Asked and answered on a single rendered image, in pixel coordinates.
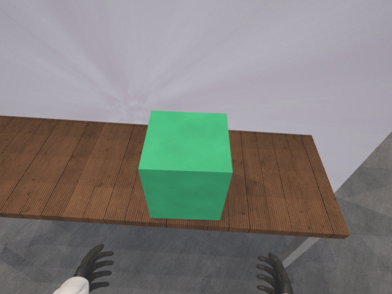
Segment left robot hand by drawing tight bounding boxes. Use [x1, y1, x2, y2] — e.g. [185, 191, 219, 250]
[74, 244, 114, 292]

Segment right robot hand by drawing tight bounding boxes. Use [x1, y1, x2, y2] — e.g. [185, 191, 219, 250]
[256, 253, 293, 294]

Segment carton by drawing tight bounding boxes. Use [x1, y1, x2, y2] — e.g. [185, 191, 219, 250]
[138, 111, 233, 221]

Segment table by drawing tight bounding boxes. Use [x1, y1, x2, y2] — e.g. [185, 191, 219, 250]
[0, 116, 350, 268]

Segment left robot forearm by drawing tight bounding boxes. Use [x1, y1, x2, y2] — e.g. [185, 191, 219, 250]
[52, 276, 89, 294]

